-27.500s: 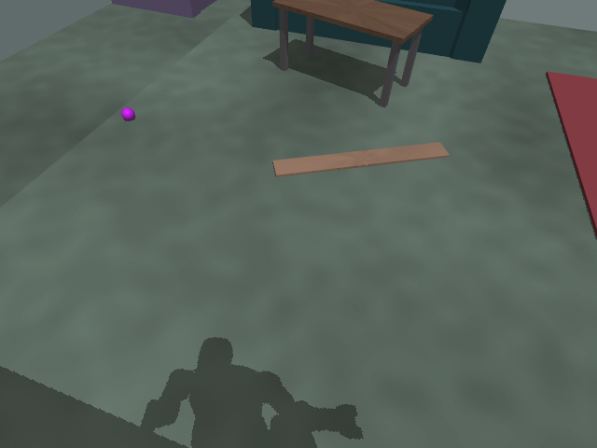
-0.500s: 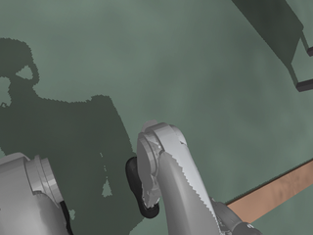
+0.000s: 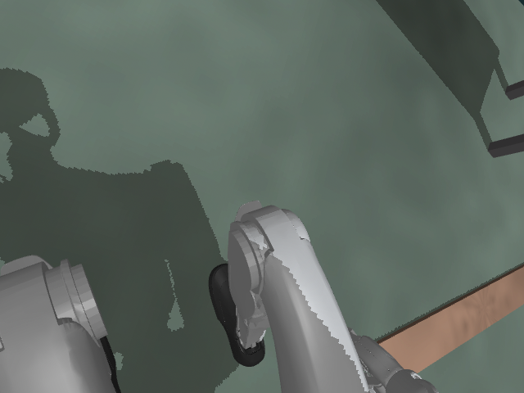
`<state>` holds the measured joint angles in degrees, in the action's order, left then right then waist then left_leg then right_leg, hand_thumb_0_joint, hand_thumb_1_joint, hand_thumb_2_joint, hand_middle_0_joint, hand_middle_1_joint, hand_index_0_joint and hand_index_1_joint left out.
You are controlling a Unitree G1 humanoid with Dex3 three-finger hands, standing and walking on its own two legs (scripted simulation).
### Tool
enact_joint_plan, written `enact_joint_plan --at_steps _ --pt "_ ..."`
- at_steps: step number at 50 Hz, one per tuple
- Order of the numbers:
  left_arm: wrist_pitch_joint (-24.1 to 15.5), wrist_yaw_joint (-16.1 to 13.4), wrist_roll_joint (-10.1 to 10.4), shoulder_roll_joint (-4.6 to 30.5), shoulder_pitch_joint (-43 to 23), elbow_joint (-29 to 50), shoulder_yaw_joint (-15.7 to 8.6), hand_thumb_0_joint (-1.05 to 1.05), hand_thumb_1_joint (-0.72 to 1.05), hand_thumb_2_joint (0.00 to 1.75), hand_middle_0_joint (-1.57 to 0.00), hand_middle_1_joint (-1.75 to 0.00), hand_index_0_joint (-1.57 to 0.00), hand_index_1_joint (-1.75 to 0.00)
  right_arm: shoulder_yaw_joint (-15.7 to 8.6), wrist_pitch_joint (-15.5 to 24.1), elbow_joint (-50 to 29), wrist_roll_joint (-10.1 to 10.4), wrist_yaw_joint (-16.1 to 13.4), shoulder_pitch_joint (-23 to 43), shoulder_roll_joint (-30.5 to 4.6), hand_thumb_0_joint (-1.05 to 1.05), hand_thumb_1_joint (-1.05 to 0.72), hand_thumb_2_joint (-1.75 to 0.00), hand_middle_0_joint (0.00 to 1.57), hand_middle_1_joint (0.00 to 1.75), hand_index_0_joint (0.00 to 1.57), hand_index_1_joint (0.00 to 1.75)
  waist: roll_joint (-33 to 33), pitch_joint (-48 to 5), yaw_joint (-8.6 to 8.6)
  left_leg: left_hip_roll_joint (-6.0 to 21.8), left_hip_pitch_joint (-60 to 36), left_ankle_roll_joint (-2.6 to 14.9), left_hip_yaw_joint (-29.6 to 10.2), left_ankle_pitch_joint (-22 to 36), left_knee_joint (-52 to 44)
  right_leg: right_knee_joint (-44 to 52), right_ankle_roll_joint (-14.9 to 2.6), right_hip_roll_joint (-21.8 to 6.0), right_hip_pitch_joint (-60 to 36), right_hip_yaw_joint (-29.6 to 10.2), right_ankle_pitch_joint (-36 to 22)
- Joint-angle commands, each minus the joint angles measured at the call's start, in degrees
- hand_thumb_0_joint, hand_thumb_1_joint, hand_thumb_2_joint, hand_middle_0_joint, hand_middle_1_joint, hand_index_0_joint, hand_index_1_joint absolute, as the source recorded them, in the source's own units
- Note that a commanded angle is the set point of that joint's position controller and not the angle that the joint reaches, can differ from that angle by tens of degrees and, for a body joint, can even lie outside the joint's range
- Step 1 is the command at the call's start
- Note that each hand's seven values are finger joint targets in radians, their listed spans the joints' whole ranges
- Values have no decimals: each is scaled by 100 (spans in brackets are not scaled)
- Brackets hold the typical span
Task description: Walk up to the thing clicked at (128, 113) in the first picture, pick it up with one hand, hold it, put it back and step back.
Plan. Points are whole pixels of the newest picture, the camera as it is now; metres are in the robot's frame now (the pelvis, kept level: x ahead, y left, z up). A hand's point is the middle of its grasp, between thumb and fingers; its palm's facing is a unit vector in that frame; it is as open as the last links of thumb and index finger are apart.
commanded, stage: open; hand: left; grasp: from above
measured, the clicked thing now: out of the picture +0.44 +0.36 -0.26
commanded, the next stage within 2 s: withdraw in 0.14 s
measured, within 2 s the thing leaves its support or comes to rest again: neither
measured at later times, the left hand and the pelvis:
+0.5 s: hand out of the picture +0.44 +0.35 -0.19, palm faces -0.32 -0.12 -0.94, open 14.2 cm; pelvis +0.00 +0.00 +0.00, yaw +1 degrees
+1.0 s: hand out of the picture +0.41 +0.36 -0.06, palm faces -0.50 -0.12 -0.86, open 14.0 cm; pelvis -0.01 -0.01 +0.07, yaw +7 degrees
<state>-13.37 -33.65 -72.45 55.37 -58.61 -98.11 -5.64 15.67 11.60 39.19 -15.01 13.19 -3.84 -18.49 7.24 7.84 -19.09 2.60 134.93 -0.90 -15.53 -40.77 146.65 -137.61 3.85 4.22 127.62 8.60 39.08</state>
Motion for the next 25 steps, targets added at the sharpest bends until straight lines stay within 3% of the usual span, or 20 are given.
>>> enact_joint_plan --at_steps 1,6,9,12,14,15,17,18,19,20,21,25 --pt "-70 -207 56 1338 -1419 669 -96 0 -57 102 -5 -97 -3 -99 -511 22 14 22 -47 -1002 -1822 0 -88 -90 20 30 20 30 -2718 -3737 -224 84 -2715 134 661 1163 -1506 1197 -476 220 -1898 688 -1458" --pt "-73 -230 36 1385 -1302 709 -145 0 -55 101 -5 -98 -3 -99 -528 7 28 22 -73 -1006 -1793 0 -88 -90 20 30 20 30 -2890 -3829 -112 93 -2847 109 685 1273 -1494 1186 -481 216 -1924 680 -1548" --pt "-36 -223 38 1252 -1414 716 -66 0 -54 100 -5 -97 -3 -99 -525 -7 62 -4 -57 -1056 -1796 0 -88 -90 20 30 20 30 -2884 -3786 -242 87 -2874 99 671 1422 -1483 1131 -470 215 -1895 721 -1682" --pt "-15 -200 56 1253 -1347 574 -38 0 -53 99 -5 -99 -4 -99 -509 3 34 2 -54 -979 -1797 0 -88 -90 20 30 20 30 -2849 -3674 -211 92 -2807 120 679 1267 -1484 1177 -481 224 -1867 672 -1566" --pt "-25 -227 45 1454 -1400 694 -189 0 -53 97 -5 -101 -7 -99 -518 28 -11 7 -44 -1034 -1851 0 -90 -90 20 30 20 30 -2914 -3670 -197 78 -2813 108 667 1193 -1523 1154 -483 188 -1825 711 -1473" --pt "-55 -241 83 1431 -1446 992 -175 0 -52 98 -5 -101 -7 -99 -528 25 21 26 -45 -984 -1781 0 -90 -90 20 30 20 30 -2994 -3836 -67 95 -2848 103 680 1182 -1533 1169 -502 211 -1876 658 -1453" --pt "7 -244 36 1469 -1247 1227 -273 0 -53 98 -5 -101 -7 -99 -581 33 16 19 -23 -1043 -1749 0 -90 -90 20 30 20 30 -3222 -4101 19 85 -3030 84 745 1330 -1547 1157 -511 212 -2000 626 -1580" --pt "6 -249 100 1618 -1347 1699 -471 0 -53 98 -5 -101 -7 -99 -623 14 20 36 -29 -1053 -1760 0 -90 -90 20 30 20 30 -3350 -4417 120 72 -3114 71 757 1461 -1588 1157 -505 198 -2073 647 -1682" --pt "98 -200 72 1500 -1075 1601 -413 0 -54 98 -5 -101 -6 -99 -704 10 27 73 2 -1064 -1704 0 -90 -90 20 30 20 30 -3419 -4429 170 82 -3182 65 783 1529 -1564 1106 -529 188 -2007 595 -1743" --pt "149 -188 145 1521 -1126 2060 -528 0 -54 99 -5 -101 -6 -100 -756 -34 21 100 2 -1038 -1694 0 -90 -90 20 30 20 30 -3555 -4757 324 75 -3319 48 806 1670 -1641 1115 -534 191 -2052 580 -1836" --pt "218 -139 164 1418 -1018 2174 -539 0 -55 100 -5 -100 -6 -100 -860 -55 11 155 18 -1066 -1652 0 -90 -90 20 30 20 30 -3679 -4829 343 70 -3369 38 823 1674 -1647 1105 -555 177 -1956 540 -1832" --pt "543 272 346 1123 -817 3128 -547 0 -55 101 -6 -100 -5 -101 -1224 -259 31 366 61 -1167 -1549 0 -90 -90 20 30 20 30 -3791 -5210 627 -6 -3385 53 955 1630 -1925 1238 -580 102 -1792 420 -1742"
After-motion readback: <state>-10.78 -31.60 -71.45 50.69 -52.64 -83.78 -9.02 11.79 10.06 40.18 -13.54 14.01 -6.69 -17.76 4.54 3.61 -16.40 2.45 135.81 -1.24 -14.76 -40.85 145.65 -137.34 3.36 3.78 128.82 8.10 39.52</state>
